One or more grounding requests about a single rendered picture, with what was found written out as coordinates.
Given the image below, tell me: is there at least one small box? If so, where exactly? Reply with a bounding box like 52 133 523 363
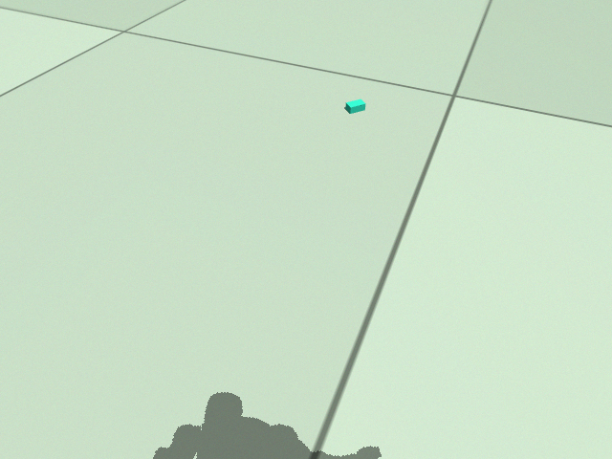
345 99 365 114

